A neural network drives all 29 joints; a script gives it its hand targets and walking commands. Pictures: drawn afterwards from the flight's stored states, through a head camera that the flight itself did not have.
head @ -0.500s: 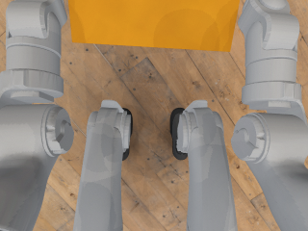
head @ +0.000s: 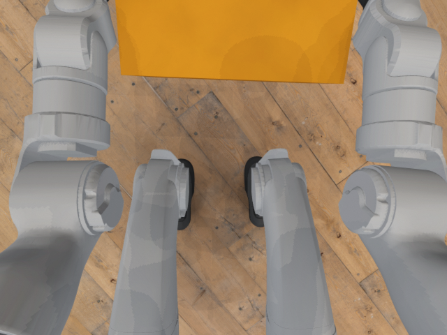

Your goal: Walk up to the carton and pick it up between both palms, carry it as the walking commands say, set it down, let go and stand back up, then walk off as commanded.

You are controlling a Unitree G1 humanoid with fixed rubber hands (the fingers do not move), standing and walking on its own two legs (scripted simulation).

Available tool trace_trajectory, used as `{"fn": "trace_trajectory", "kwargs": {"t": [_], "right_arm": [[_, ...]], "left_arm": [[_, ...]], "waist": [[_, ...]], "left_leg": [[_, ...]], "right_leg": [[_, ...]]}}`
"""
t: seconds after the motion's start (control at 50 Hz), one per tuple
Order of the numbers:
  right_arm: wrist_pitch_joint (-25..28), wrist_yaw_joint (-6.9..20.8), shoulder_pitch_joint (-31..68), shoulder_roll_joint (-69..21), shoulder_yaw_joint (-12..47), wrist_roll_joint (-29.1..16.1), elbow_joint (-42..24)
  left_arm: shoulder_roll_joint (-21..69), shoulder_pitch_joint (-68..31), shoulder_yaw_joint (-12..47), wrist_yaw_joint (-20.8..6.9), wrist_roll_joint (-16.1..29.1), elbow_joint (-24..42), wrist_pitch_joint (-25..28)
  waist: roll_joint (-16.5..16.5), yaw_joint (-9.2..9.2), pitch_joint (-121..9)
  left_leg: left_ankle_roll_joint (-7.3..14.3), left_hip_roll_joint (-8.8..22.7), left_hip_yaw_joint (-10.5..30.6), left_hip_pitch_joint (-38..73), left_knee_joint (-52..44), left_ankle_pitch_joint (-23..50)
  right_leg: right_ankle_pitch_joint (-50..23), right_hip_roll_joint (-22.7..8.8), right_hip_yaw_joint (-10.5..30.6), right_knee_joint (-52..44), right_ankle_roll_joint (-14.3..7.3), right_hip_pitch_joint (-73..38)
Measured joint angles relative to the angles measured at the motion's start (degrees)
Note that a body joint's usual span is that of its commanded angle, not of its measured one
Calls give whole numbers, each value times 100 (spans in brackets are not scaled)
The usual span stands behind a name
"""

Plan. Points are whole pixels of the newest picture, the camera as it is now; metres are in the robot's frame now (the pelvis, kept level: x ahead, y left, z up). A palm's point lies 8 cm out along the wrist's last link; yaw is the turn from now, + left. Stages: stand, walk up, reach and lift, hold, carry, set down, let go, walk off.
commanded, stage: reach and lift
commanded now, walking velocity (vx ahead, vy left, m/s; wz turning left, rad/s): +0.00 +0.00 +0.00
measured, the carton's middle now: out of the picture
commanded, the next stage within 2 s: none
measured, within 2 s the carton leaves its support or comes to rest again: neither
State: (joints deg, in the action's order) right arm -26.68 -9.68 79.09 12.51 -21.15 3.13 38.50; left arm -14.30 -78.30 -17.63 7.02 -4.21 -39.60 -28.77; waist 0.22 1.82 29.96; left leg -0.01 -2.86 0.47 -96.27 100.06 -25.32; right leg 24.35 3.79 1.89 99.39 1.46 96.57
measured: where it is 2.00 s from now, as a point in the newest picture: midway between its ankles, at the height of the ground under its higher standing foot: (219, 205)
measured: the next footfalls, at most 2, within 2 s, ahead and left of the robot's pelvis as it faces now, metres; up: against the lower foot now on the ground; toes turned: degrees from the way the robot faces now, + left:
none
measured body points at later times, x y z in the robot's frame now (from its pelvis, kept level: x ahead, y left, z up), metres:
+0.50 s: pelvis +0.01 +0.00 +0.06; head +0.32 -0.01 +0.37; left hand +0.54 +0.16 -0.03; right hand +0.53 -0.19 -0.02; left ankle +0.16 +0.11 -0.47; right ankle +0.16 -0.12 -0.47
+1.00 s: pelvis +0.01 +0.01 +0.11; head +0.29 +0.00 +0.46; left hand +0.52 +0.17 +0.04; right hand +0.51 -0.19 +0.05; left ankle +0.16 +0.11 -0.47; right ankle +0.16 -0.12 -0.47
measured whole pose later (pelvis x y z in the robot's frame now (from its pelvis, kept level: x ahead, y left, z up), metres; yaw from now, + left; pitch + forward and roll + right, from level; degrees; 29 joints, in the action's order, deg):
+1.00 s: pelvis +0.01 +0.01 +0.11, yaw +1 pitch +12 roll -1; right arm -26.3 -12.2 64.6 7.0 -19.7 4.4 33.4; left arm -10.1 -64.6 -16.3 9.0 -3.7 -36.7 -27.7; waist -0.9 2.8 29.8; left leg 0.6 -3.5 1.8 -68.0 77.0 -20.6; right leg 20.0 2.6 2.2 75.9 1.5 67.6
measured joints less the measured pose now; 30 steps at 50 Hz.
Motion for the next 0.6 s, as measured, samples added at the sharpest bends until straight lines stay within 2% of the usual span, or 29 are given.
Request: {"fn": "trace_trajectory", "kwargs": {"t": [0.2,0.36,0.6], "right_arm": [[-62,-253,-521,-284,202,-13,-468],[-24,-303,-849,-379,225,-2,-652],[60,-301,-1101,-430,201,-14,-595]], "left_arm": [[-29,448,43,-65,121,210,45],[85,733,93,-4,139,320,126],[221,1001,162,143,166,316,151]], "waist": [[-1,18,3],[1,36,0],[-60,60,-6]], "left_leg": [[-73,-51,54,594,-440,-20],[-75,-70,116,1058,-759,5],[-9,-60,118,1682,-1276,184]], "right_leg": [[70,-60,-24,-355,-92,-566],[58,-84,-62,-697,-106,-1059],[-137,-84,-25,-1273,-45,-1720]]}}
